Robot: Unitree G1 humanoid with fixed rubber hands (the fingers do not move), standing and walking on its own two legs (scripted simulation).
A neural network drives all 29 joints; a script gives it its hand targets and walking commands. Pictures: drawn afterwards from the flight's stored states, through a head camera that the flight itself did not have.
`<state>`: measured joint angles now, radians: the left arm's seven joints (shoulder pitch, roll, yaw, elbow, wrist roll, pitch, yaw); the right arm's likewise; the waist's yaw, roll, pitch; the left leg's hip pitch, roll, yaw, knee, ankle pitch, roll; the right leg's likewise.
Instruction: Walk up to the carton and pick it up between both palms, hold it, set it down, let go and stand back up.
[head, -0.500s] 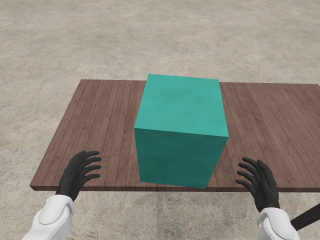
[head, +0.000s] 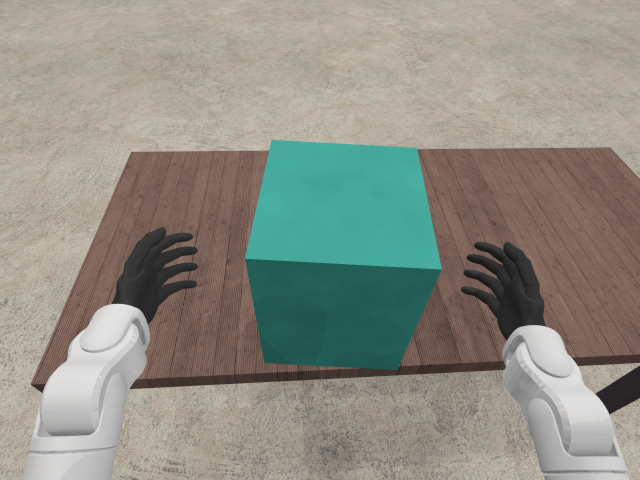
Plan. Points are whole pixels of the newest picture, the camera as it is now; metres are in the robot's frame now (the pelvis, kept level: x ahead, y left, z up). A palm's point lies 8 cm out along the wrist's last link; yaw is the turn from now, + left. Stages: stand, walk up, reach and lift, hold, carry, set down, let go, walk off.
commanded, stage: reach and lift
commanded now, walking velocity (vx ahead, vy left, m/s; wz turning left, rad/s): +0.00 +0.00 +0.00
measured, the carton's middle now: (337, 260) +0.41 -0.01 +0.04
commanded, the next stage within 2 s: none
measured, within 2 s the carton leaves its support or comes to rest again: neither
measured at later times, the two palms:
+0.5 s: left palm (153, 221) +0.38 +0.21 +0.15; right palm (518, 245) +0.36 -0.21 +0.14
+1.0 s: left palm (175, 192) +0.42 +0.20 +0.15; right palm (501, 215) +0.41 -0.21 +0.14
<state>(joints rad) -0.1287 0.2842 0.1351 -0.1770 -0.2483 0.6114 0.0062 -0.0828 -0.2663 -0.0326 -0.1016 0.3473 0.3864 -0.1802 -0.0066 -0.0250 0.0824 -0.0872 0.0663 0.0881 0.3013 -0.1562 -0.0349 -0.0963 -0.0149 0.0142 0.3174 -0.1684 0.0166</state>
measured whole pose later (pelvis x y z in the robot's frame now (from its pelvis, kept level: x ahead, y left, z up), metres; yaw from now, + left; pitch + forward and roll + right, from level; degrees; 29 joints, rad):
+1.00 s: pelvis +0.00 +0.00 +0.00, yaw +2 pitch +5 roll -1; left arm -0.81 0.33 0.09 0.56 -0.17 0.52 0.02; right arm -0.76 -0.32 0.00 0.67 0.38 0.29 -0.12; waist -0.07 -0.03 -0.03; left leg -0.28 0.07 0.05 0.35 -0.15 -0.03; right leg -0.25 -0.01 -0.02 0.30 -0.13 0.02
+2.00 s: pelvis -0.02 +0.00 -0.01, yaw +2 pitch +14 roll -1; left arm -0.90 0.12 0.09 1.22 -0.08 -0.15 0.11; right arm -0.84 -0.09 -0.06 1.13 0.18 -0.12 -0.18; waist -0.07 0.00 -0.16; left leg -0.56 0.08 0.03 0.49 -0.17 -0.04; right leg -0.52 0.00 -0.03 0.44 -0.16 0.01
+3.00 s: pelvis +0.01 +0.00 +0.00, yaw +3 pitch +2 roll +0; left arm -0.68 -0.06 0.43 0.85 0.34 -0.07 0.01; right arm -0.61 0.12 -0.46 0.86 -0.29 -0.22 -0.09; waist -0.08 -0.04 0.03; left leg -0.19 0.06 0.04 0.30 -0.15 -0.03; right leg -0.16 -0.02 -0.03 0.27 -0.15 0.02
